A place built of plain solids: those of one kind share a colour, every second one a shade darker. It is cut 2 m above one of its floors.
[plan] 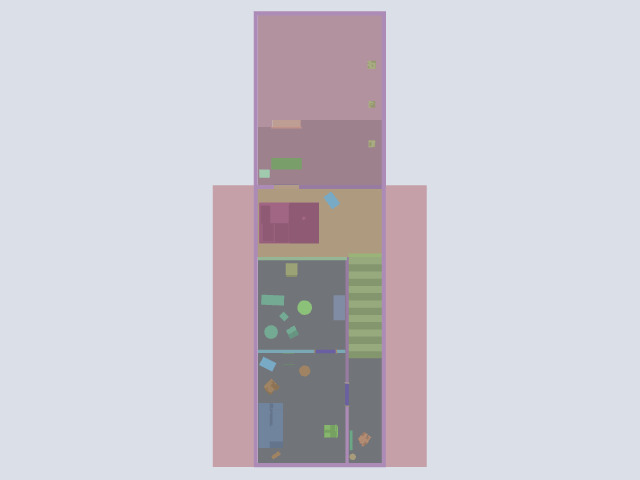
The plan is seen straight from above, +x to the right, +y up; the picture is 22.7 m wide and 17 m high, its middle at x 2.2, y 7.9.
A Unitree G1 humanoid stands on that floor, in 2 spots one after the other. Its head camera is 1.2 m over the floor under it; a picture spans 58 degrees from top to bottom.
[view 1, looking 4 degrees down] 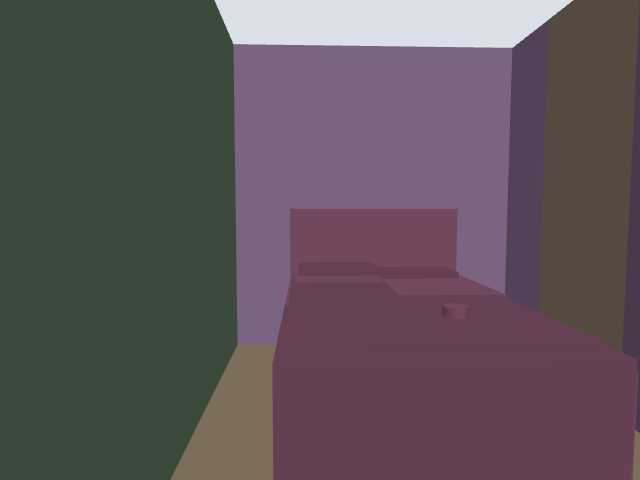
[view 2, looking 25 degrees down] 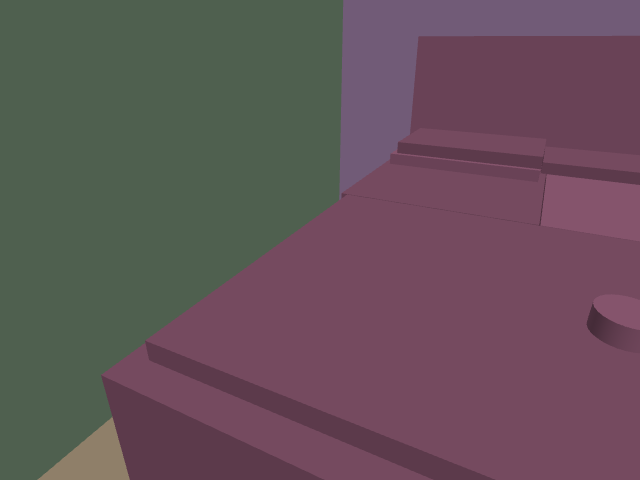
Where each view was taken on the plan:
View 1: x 3.80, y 7.90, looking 178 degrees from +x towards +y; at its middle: bedstead_upper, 3.72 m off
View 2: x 2.55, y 8.45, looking -153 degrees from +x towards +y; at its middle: bedstead_upper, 1.29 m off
